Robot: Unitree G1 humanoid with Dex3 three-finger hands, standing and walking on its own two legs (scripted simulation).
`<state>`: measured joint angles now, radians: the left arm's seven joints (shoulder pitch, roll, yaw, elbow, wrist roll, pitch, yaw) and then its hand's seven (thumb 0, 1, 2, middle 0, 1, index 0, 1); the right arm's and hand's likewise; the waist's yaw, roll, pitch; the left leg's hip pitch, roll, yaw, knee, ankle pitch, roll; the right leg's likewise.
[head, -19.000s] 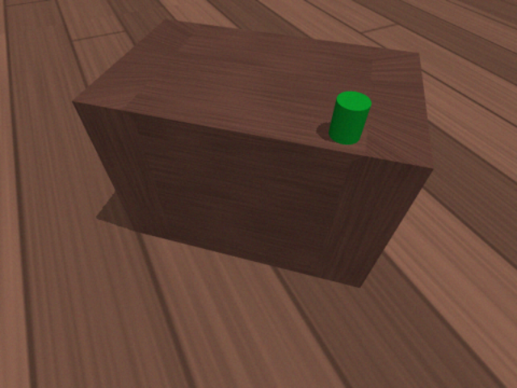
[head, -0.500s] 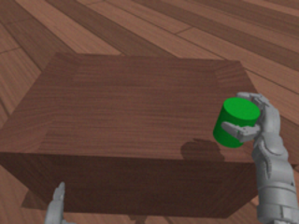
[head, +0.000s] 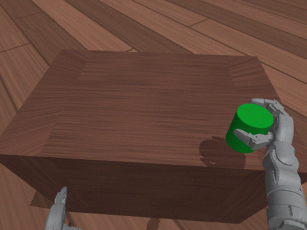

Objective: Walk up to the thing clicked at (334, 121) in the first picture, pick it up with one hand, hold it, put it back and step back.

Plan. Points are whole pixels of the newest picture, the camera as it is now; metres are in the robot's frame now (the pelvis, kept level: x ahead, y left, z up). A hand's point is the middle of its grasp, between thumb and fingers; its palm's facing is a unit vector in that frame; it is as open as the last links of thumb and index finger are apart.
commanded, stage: crouch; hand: right
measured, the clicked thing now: (247, 128) +0.38 -0.23 +0.07
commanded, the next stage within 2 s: lower in 0.02 s
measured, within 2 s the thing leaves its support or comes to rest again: rests again in 0.86 s
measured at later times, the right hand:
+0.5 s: hand (249, 133) +0.38 -0.24 +0.04, palm faces +0.29 +0.96 +0.00, open 11.7 cm
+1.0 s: hand (249, 138) +0.39 -0.26 +0.01, palm faces +0.30 +0.95 +0.02, open 11.7 cm
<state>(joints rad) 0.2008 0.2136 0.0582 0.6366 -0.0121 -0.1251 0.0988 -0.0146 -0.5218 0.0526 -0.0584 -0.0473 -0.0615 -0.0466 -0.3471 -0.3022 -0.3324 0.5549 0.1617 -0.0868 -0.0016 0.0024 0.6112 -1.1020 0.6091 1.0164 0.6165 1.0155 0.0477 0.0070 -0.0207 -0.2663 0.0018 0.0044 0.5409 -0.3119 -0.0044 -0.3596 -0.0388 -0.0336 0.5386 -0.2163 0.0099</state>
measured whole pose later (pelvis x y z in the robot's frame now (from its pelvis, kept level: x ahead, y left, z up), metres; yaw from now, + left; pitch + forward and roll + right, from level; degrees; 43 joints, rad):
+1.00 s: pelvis -0.01 -0.01 -0.03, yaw +1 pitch +10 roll +2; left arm 0.28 0.21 0.05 0.43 0.02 -0.12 0.06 -0.01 -0.55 0.07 -0.06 -0.04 -0.05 -0.05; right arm -0.44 -0.36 -0.42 0.87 0.15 -0.40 0.06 0.00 0.61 -1.10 0.61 1.02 0.61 1.02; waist 0.10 0.03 -0.08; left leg -0.57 -0.01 0.01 0.79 -0.40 -0.01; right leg -0.69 -0.06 -0.02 0.82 -0.32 0.00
